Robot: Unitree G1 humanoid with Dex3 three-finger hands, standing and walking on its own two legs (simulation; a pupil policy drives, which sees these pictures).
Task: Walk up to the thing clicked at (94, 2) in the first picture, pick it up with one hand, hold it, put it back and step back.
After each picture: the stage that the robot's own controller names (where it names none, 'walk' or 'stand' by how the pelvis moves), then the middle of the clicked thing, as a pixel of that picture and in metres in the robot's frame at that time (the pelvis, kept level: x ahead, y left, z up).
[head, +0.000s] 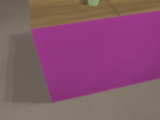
stand; out of the picture +0.94 -0.03 +0.08
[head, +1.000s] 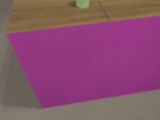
rise first; out of the picture +0.84 +0.05 +0.11
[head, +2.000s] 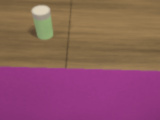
rise first; (43, 23) +0.55 +0.23 +0.10
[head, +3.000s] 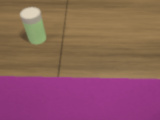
stand; (34, 26) +0.52 +0.20 +0.11
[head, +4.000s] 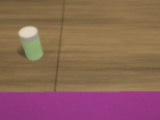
stand; (31, 43) +0.49 +0.22 +0.08
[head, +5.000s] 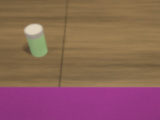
stand; (36, 41) +0.51 +0.21 +0.07
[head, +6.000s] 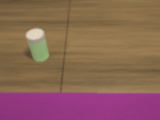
stand; (38, 45) +0.50 +0.20 +0.07
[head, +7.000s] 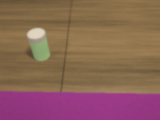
stand; (39, 45) +0.50 +0.20 +0.07
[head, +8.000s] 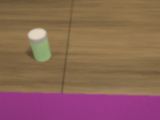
stand; (40, 45) +0.50 +0.20 +0.07
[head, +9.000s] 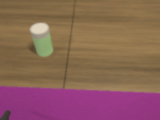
rise first; (42, 40) +0.51 +0.19 +0.08
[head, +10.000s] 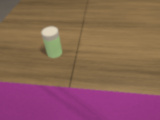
go down; (52, 42) +0.52 +0.19 +0.08
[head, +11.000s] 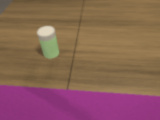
go down; (48, 42) +0.51 +0.18 +0.08
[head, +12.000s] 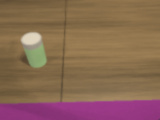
go down; (34, 50) +0.47 +0.18 +0.08
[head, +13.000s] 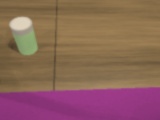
close in; (24, 36) +0.50 +0.18 +0.09
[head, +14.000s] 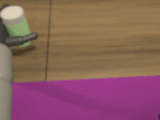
close; (17, 27) +0.51 +0.20 +0.12
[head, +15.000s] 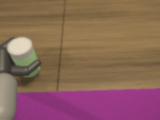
lift; (25, 58) +0.39 +0.19 +0.13
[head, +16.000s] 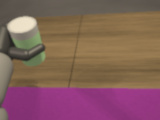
lift; (28, 42) +0.32 +0.16 +0.28
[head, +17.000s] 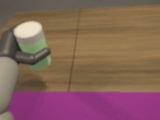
hold; (34, 47) +0.33 +0.15 +0.24
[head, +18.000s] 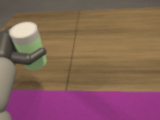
hold; (30, 47) +0.33 +0.16 +0.25
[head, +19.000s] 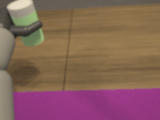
crouch; (27, 23) +0.41 +0.17 +0.27
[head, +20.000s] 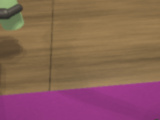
lower; (6, 7) +0.50 +0.19 +0.23
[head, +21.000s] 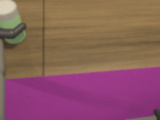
lower; (10, 22) +0.51 +0.19 +0.13
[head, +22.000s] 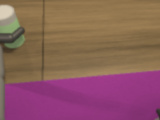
lower; (8, 27) +0.50 +0.20 +0.12
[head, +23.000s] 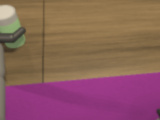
lower; (9, 27) +0.50 +0.20 +0.12
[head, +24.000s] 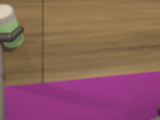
lower; (7, 27) +0.51 +0.20 +0.12
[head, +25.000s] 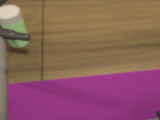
withdraw; (13, 27) +0.50 +0.18 +0.12
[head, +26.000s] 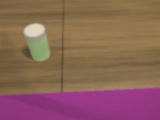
sink last; (38, 43) +0.47 +0.16 +0.10
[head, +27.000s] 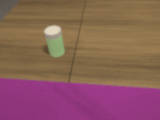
stand; (55, 41) +0.53 +0.18 +0.09
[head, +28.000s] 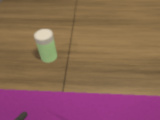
stand; (46, 46) +0.48 +0.18 +0.08
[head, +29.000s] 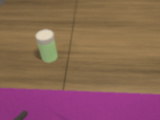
stand; (47, 46) +0.50 +0.18 +0.08
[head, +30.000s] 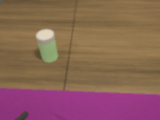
stand; (47, 46) +0.49 +0.17 +0.08
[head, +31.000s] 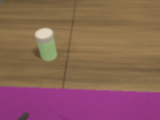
stand; (46, 45) +0.50 +0.18 +0.08
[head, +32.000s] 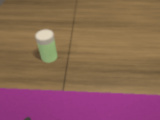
stand; (47, 46) +0.49 +0.17 +0.08
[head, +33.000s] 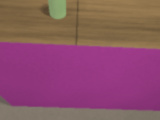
walk; (57, 1) +0.63 +0.11 +0.09
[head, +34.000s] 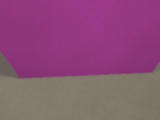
walk; out of the picture +0.94 +0.22 +0.11
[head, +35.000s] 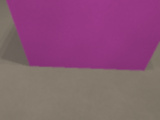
walk; out of the picture +1.22 +0.18 +0.10
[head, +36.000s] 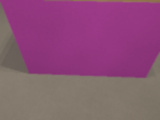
stand; out of the picture +1.16 +0.18 +0.07
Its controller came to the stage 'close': yes
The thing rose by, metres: 0.22
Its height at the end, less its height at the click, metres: +0.00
